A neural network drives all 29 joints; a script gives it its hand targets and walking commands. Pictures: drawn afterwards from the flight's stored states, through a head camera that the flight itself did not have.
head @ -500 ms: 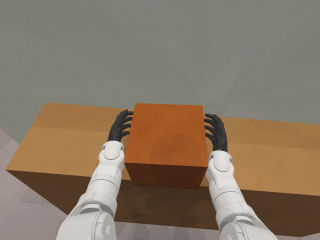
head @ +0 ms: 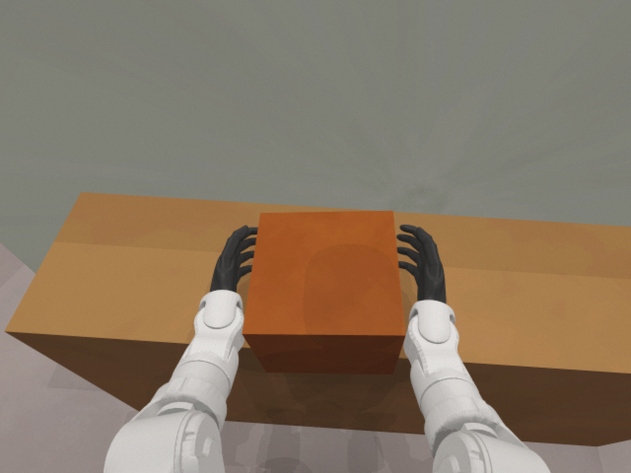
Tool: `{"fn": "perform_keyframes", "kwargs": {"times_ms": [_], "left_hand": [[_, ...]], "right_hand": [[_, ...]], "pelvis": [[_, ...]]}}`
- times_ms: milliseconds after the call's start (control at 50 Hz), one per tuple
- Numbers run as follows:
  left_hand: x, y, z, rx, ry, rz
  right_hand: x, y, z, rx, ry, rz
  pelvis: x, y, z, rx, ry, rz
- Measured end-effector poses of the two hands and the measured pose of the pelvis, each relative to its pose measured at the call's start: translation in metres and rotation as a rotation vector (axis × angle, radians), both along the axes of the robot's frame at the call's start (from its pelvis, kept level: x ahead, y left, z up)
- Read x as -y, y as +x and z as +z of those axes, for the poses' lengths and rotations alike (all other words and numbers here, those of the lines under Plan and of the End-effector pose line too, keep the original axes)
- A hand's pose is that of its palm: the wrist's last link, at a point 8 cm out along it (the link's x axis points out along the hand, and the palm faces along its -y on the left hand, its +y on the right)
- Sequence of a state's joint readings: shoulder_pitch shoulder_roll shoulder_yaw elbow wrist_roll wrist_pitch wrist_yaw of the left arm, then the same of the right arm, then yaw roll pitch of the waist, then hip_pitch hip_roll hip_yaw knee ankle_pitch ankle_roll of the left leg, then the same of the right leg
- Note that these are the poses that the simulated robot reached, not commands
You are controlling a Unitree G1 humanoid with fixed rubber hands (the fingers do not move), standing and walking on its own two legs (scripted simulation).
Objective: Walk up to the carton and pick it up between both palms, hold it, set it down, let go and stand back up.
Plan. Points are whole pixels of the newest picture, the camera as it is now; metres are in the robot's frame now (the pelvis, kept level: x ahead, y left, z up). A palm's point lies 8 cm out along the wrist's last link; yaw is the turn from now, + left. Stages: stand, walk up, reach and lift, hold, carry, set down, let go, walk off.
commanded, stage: set down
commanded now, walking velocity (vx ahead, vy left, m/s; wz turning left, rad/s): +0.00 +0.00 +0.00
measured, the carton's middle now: (327, 294) +0.36 -0.01 -0.02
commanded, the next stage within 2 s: none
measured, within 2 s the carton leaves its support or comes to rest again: rests again in 0.38 s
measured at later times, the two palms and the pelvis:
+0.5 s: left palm (230, 292) +0.37 +0.13 -0.03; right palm (423, 296) +0.35 -0.14 -0.01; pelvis +0.00 +0.00 -0.01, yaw +0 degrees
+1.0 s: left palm (206, 256) +0.40 +0.16 +0.02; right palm (441, 275) +0.37 -0.16 +0.01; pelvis -0.02 +0.01 -0.02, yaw -2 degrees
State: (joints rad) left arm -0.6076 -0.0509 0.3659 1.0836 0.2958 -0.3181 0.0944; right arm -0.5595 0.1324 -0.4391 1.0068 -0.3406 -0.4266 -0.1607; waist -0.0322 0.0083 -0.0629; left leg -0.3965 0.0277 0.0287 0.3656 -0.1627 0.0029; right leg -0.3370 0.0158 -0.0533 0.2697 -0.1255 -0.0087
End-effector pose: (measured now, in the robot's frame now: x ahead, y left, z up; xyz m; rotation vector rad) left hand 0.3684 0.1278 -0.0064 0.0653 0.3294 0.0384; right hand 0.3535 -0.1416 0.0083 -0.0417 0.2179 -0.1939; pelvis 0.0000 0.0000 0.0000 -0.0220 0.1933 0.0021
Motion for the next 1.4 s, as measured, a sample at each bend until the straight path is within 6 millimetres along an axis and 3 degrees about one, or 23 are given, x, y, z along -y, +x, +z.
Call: {"fn": "perform_keyframes", "kwargs": {"times_ms": [360,700,800,940,1060,1260,1400], "left_hand": [[-0.001,-0.004,-0.021,-0.018,-0.003,0.008],[0.0,-0.001,-0.021,-0.001,-0.002,0.009],[-0.005,0.009,-0.011,0.027,-0.001,0.013],[-0.021,0.026,0.019,0.074,-0.009,0.024],[-0.037,0.026,0.026,0.063,-0.011,0.04],[-0.049,0.02,0.045,0.059,-0.028,0.037],[-0.046,0.024,0.073,0.066,-0.032,0.018]], "right_hand": [[-0.001,-0.001,-0.019,-0.019,-0.002,0.007],[0.001,-0.002,-0.026,-0.039,0.008,0.016],[0.002,0.0,-0.031,-0.081,0.025,0.032],[0.011,0.014,-0.007,-0.048,0.044,0.012],[0.032,0.02,0.014,-0.033,0.045,-0.023],[0.06,0.015,0.043,-0.031,0.069,-0.015],[0.061,0.009,0.059,-0.055,0.073,0.002]], "pelvis": [[0.001,0.0,-0.004,-0.054,-0.005,0.0],[0.0,-0.004,-0.01,-0.069,-0.006,-0.02],[-0.001,-0.009,-0.014,-0.086,-0.01,-0.032],[-0.005,-0.017,-0.022,-0.093,-0.015,-0.032],[-0.008,-0.023,-0.027,-0.094,-0.017,-0.033],[-0.008,-0.033,-0.027,-0.083,-0.014,-0.043],[-0.004,-0.039,-0.023,-0.05,-0.004,-0.041]]}}
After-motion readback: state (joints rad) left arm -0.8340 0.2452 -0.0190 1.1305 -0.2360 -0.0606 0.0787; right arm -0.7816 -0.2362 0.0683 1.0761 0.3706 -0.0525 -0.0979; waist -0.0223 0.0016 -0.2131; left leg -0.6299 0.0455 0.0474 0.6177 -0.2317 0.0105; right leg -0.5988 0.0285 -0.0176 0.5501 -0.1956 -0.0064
